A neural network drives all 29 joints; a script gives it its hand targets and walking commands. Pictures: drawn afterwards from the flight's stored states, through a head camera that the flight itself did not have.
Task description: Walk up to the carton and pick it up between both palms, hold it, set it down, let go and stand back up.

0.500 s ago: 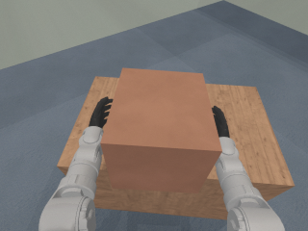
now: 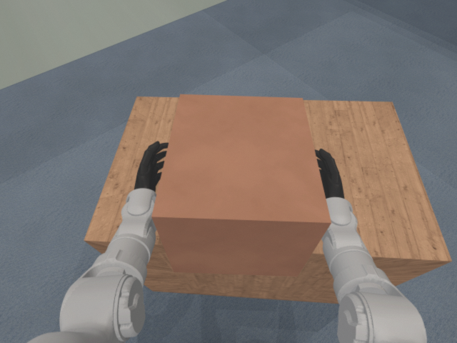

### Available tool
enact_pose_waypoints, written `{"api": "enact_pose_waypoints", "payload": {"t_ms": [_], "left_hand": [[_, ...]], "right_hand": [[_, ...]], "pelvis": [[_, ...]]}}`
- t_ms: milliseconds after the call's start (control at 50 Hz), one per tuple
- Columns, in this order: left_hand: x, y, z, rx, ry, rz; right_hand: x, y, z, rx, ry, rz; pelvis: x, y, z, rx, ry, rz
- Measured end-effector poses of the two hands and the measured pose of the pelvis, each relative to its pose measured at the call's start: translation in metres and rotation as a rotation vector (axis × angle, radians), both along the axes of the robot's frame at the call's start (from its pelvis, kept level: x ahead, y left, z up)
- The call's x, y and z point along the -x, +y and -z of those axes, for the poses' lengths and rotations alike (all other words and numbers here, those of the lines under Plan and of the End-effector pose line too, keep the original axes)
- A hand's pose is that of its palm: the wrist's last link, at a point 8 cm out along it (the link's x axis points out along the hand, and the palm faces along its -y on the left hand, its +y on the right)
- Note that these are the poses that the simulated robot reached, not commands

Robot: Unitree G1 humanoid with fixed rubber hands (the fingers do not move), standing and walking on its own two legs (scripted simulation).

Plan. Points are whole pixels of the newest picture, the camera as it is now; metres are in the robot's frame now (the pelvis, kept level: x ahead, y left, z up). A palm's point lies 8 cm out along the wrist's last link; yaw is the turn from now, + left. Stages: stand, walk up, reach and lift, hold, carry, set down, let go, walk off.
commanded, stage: set down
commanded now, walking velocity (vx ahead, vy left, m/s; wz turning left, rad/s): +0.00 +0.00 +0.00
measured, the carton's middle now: (238, 184) +0.42 +0.00 -0.02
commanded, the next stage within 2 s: none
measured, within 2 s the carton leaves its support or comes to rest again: rests again in 1.08 s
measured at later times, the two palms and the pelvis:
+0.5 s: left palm (149, 186) +0.40 +0.17 +0.00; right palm (326, 189) +0.39 -0.17 +0.00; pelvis -0.01 +0.01 -0.01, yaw -1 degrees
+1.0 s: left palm (153, 182) +0.41 +0.17 +0.00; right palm (326, 183) +0.41 -0.18 -0.01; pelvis -0.01 +0.01 -0.01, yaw -1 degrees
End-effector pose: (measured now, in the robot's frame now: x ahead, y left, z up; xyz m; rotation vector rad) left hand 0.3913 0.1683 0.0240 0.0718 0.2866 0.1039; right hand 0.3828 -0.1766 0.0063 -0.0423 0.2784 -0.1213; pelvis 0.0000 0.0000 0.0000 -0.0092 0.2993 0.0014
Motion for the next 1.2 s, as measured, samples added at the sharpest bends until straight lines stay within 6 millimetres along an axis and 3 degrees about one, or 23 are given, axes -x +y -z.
{"api": "enact_pose_waypoints", "payload": {"t_ms": [520, 1200], "left_hand": [[-0.009, 0.004, 0.021, 0.004, -0.018, -0.002], [-0.026, -0.001, 0.034, 0.007, -0.079, -0.01]], "right_hand": [[-0.011, 0.002, 0.009, 0.026, -0.022, -0.013], [-0.033, -0.003, 0.02, 0.026, -0.087, -0.037]], "pelvis": [[0.012, 0.008, 0.006, 0.005, 0.143, 0.014], [0.007, 0.006, 0.009, 0.004, 0.221, 0.02]]}}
